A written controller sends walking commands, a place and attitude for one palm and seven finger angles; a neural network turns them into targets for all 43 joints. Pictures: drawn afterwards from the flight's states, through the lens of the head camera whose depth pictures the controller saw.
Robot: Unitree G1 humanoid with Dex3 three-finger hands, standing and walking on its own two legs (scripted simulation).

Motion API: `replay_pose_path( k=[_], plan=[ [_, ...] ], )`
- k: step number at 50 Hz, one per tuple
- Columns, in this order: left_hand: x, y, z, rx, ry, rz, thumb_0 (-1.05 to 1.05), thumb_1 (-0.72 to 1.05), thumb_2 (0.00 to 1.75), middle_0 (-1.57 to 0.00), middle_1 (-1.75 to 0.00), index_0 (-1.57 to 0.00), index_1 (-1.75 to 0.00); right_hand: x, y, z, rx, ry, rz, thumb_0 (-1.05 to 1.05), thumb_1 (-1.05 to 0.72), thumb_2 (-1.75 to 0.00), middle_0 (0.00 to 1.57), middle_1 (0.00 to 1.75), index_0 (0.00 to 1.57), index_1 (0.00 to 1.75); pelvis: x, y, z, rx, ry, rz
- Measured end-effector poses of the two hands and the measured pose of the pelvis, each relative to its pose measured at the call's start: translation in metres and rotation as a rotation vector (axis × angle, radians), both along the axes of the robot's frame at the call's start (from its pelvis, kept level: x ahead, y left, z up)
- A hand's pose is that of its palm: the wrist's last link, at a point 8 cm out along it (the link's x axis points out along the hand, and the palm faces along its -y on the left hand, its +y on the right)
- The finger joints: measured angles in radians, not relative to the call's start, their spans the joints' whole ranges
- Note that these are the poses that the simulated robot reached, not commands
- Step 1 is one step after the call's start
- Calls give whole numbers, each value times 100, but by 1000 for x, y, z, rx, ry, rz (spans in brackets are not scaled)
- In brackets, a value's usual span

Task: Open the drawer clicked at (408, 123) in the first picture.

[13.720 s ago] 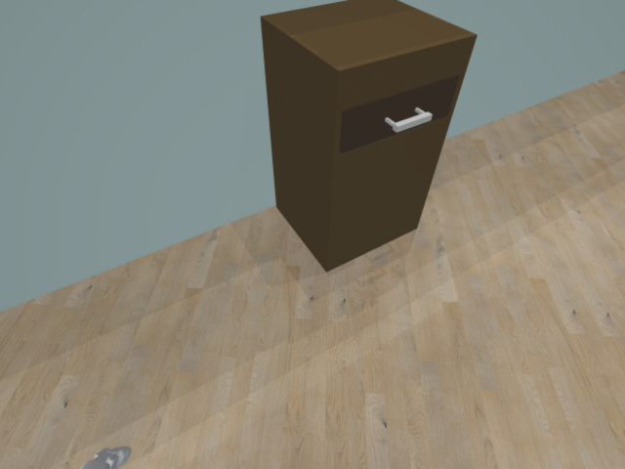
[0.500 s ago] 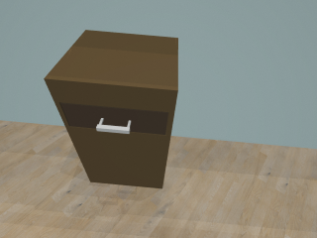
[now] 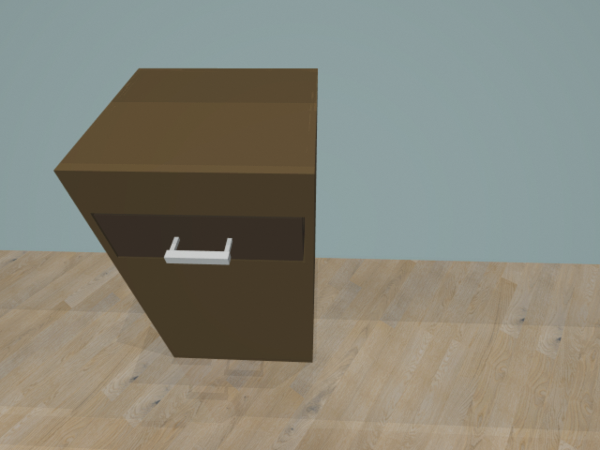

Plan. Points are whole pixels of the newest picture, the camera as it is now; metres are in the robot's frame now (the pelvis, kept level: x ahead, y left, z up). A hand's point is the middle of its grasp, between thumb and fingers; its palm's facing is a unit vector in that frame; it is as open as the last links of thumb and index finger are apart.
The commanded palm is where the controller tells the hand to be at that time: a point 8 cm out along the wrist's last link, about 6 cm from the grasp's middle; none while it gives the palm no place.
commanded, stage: look again from close up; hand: left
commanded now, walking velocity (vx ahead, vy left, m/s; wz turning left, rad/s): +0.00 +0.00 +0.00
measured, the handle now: (200, 249) +0.53 +0.25 -0.12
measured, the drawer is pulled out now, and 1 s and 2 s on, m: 0.00 0.00 0.00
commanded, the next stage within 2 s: raise the hand with hooked fingers in 0.12 s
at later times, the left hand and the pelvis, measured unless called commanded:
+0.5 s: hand (162, 396) +0.20 +0.20 -0.02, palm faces -0.01 -0.43 -0.90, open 7.9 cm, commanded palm +0.12 +0.22 -0.03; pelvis -0.04 +0.00 -0.02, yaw -2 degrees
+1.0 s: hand (141, 385) +0.21 +0.22 -0.01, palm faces +0.03 -0.12 -0.99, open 10.7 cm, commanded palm +0.17 +0.23 +0.04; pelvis -0.06 +0.00 -0.03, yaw -1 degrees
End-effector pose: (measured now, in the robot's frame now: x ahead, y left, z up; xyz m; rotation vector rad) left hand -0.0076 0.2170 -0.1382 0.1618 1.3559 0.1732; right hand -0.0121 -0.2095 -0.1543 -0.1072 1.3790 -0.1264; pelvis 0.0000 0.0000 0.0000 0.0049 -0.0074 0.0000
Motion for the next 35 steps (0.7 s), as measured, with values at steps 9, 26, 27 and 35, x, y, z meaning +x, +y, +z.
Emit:
replay_pose_path(
  k=[9, 26, 27, 35],
  plan=[
    [6, -1, 2, 1, -2, 1, 2, 92, 90, -20, -30, -20, -30, 10, -9, 4, -14, 1, 17, 1, -92, -90, 20, 30, 20, 30, 3, -5, 3, 5, -2, -1],
    [183, -8, 168, 848, -904, -797, 2, 76, 83, -21, -41, -21, -40, 147, -49, 53, -105, -671, 88, 2, -92, -90, 20, 30, 20, 30, -43, 0, -17, 42, 145, -49],
    [178, -16, 164, 861, -911, -839, 2, 73, 82, -21, -42, -21, -42, 155, -49, 58, -98, -686, 104, 2, -92, -90, 20, 30, 20, 30, -45, -1, -19, 46, 153, -55],
    [107, -22, 118, 971, -813, -1006, 1, 53, 74, -24, -54, -24, -53, 193, -25, 65, -87, -685, 278, 1, -91, -90, 20, 30, 20, 30, -62, -10, -36, 43, 178, -22]
  ],
)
